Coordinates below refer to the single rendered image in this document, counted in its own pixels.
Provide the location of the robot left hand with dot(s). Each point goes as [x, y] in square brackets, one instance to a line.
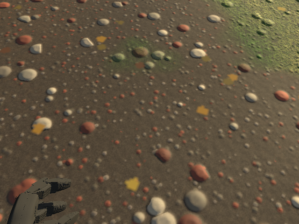
[27, 208]

